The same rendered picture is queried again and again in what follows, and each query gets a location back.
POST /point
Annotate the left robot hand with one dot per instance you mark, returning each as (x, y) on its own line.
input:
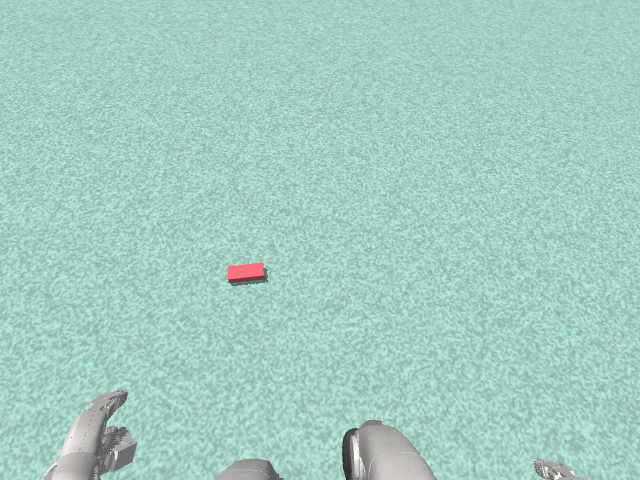
(88, 433)

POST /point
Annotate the left robot arm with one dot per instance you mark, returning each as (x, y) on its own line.
(74, 466)

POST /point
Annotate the right robot foot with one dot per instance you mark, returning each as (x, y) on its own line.
(346, 456)

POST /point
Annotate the right robot hand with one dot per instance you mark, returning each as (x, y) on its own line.
(553, 471)

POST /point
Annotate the small box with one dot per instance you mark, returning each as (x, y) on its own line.
(247, 272)

